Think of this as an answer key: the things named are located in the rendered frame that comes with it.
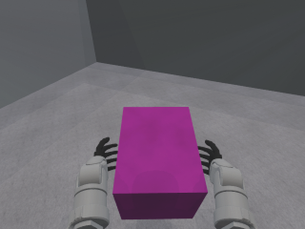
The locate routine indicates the left robot forearm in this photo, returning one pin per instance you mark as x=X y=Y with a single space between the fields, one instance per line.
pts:
x=90 y=209

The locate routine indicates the robot left hand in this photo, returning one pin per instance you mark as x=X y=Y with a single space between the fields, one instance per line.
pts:
x=101 y=149

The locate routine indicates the carton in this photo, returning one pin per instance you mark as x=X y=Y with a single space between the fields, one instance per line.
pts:
x=158 y=172

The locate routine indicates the robot right hand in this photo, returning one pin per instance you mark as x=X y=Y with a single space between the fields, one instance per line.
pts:
x=213 y=154

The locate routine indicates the right robot forearm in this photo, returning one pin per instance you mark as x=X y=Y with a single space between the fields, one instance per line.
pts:
x=232 y=209

